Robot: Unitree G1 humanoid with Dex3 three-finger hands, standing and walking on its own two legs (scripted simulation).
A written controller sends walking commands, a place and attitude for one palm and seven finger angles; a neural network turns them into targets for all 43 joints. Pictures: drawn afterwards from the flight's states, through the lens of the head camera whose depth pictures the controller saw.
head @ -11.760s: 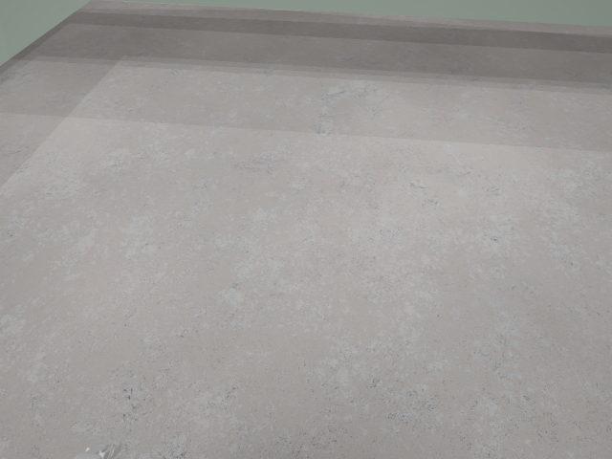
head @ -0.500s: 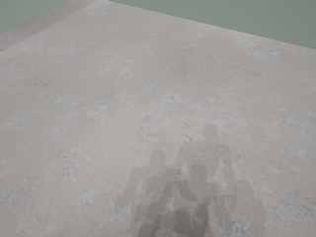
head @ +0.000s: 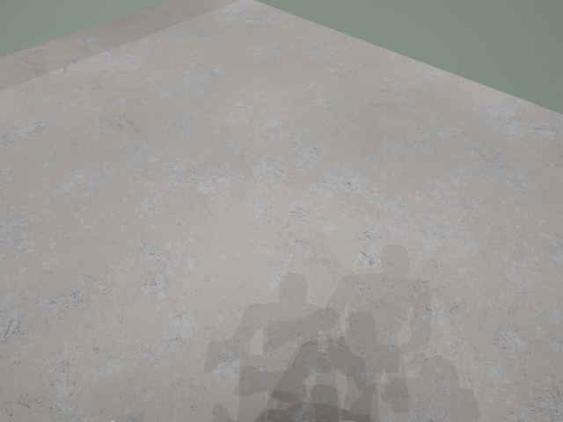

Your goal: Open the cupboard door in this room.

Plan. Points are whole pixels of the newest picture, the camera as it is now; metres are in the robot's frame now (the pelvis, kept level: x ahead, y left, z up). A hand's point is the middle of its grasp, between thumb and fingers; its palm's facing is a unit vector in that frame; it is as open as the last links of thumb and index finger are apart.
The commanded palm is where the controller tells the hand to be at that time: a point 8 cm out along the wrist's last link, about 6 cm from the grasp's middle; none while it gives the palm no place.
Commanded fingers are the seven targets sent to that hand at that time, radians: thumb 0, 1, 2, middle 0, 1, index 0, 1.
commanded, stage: turn or walk to find it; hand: left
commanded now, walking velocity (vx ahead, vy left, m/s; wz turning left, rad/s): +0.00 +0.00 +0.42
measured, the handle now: out of the picture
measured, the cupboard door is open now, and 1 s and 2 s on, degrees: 0 0 0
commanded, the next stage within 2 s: none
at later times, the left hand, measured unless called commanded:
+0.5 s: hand out of the picture -0.04 +0.17 -0.17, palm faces +0.28 -0.93 -0.24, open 7.4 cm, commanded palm none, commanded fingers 0.00 0.90 0.90 -0.20 -0.30 -0.20 -0.30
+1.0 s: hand out of the picture -0.06 +0.19 -0.16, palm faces +0.44 -0.86 -0.28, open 7.4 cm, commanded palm none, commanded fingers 0.00 0.90 0.90 -0.20 -0.30 -0.20 -0.30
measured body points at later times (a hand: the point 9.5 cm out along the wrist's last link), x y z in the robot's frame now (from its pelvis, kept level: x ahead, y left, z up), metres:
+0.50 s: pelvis -0.04 -0.03 -0.01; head -0.01 -0.02 +0.44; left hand -0.06 +0.22 -0.15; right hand +0.07 -0.27 -0.16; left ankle -0.10 +0.11 -0.71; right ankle +0.00 -0.13 -0.74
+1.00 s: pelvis -0.06 -0.04 -0.01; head -0.03 -0.04 +0.44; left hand -0.08 +0.24 -0.14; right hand +0.10 -0.23 -0.17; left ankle -0.10 +0.10 -0.74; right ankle -0.02 -0.13 -0.75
